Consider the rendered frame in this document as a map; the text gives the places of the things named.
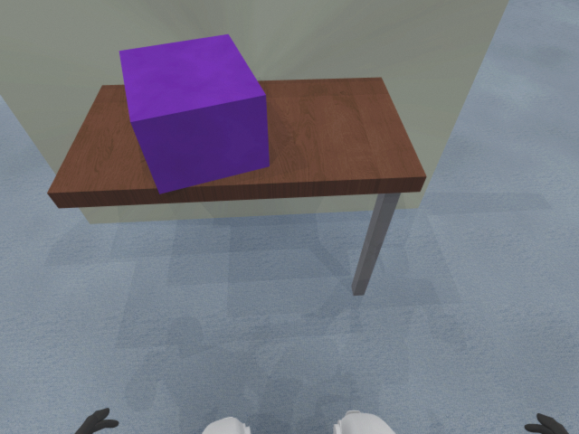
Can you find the robot left hand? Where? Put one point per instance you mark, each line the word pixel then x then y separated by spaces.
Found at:
pixel 96 422

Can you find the table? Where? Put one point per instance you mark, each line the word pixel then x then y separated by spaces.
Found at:
pixel 327 137

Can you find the carton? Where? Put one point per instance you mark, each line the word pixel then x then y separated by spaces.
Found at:
pixel 197 110

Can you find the robot right hand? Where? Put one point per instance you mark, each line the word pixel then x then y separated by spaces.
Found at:
pixel 549 426

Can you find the right robot thigh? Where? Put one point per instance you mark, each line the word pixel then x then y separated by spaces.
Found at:
pixel 361 423

